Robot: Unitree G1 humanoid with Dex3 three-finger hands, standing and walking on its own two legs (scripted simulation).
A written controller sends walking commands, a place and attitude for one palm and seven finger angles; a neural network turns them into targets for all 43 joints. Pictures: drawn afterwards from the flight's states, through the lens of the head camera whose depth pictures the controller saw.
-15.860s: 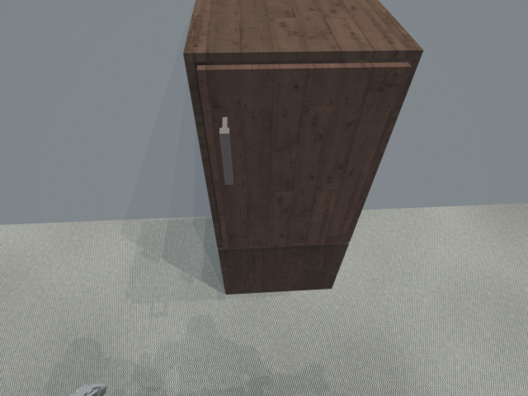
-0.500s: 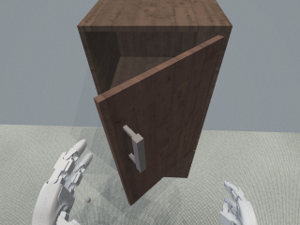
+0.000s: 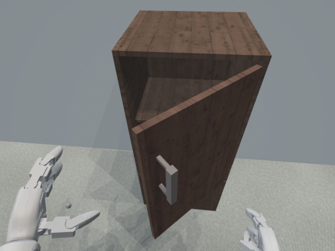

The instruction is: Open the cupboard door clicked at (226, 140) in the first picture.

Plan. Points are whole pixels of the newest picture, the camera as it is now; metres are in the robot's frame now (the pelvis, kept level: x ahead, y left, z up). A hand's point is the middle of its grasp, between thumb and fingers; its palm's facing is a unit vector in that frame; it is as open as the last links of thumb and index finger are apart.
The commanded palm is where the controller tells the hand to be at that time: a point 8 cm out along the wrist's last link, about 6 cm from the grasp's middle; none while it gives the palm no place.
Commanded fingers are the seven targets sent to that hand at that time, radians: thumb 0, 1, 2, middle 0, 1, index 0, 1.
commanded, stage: draw the hand back to the body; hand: left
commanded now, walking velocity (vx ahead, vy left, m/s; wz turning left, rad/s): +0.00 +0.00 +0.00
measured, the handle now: (166, 180) +0.28 +0.04 +0.04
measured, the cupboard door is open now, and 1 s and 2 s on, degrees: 44 44 44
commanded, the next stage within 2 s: step back with the hand held close in 0.74 s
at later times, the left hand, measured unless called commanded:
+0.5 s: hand (37, 170) +0.20 +0.25 +0.18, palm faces +0.45 -0.81 -0.38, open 7.9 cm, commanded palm +0.15 +0.29 +0.19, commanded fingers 0.00 0.90 0.90 -0.20 -0.30 -0.20 -0.30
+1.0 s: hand (46, 170) +0.20 +0.24 +0.18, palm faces +0.43 -0.79 -0.43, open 7.4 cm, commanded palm +0.14 +0.28 +0.19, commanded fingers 0.00 0.90 0.90 -0.20 -0.30 -0.20 -0.30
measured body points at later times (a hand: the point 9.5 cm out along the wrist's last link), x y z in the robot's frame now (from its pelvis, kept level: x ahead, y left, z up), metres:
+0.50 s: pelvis +0.01 +0.00 +0.02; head -0.01 -0.02 +0.47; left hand +0.17 +0.30 +0.20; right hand +0.20 -0.23 -0.06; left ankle +0.02 +0.08 -0.72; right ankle -0.03 -0.12 -0.72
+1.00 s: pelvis +0.00 -0.03 +0.02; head +0.00 -0.04 +0.47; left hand +0.17 +0.28 +0.20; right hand +0.19 -0.25 -0.07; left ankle +0.02 +0.08 -0.72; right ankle -0.03 -0.12 -0.72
